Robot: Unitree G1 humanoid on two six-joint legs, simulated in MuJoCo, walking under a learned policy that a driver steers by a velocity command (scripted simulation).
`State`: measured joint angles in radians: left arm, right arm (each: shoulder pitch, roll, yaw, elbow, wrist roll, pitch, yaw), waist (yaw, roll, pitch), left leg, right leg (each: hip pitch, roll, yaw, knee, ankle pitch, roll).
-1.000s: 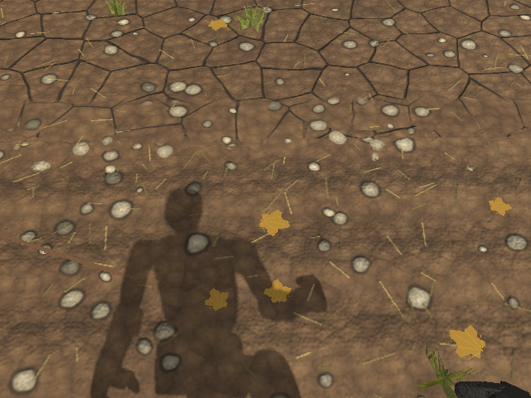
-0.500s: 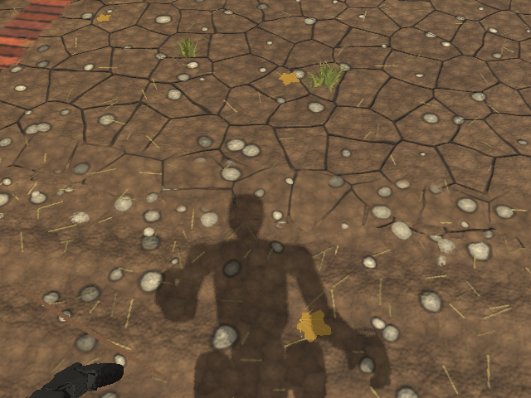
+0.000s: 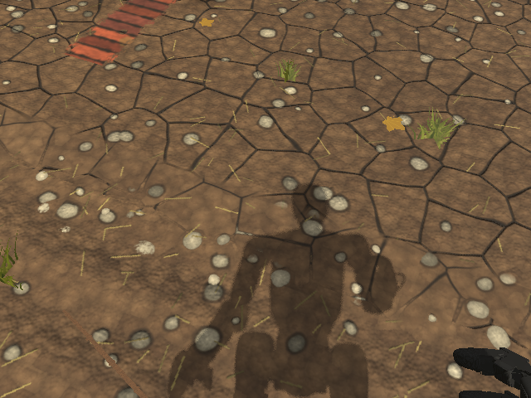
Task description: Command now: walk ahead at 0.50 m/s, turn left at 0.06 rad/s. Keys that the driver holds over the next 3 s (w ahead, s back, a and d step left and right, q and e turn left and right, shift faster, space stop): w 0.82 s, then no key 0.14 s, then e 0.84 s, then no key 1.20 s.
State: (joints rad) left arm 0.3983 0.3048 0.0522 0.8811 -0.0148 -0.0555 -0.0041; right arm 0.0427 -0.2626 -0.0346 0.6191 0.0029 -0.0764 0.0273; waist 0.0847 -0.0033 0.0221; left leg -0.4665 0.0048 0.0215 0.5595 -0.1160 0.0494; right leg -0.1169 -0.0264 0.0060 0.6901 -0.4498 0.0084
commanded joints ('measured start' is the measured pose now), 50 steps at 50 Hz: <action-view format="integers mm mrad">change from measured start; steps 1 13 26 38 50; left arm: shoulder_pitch -30 -292 31 -133 -58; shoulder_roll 131 31 262 120 84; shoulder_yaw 16 1 71 31 12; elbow -116 -169 -118 -105 -56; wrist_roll -17 12 15 13 22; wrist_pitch -52 -20 -32 -43 5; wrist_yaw -6 -12 -30 -10 17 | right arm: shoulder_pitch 358 257 474 131 253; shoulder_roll -202 -167 -33 -81 -220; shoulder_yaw -66 -54 -5 -25 -65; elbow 32 106 160 106 134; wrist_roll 6 1 -3 -1 -43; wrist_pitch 5 -21 3 9 -27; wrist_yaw -9 -19 -32 -29 -7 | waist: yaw -188 -114 -24 -72 -157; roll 193 59 -312 -50 43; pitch -249 15 -403 2 -238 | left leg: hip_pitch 744 310 -138 -196 474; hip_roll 365 176 -70 138 165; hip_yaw -645 -125 -49 -75 -145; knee -248 -429 624 284 -64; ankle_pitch -230 153 -424 59 704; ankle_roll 239 164 -27 -74 69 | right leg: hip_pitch -680 -535 522 -42 -54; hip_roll -10 -90 -364 -173 -47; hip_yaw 86 32 637 125 12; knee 583 35 -286 -574 30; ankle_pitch -82 520 248 479 567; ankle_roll -25 15 -338 -244 -51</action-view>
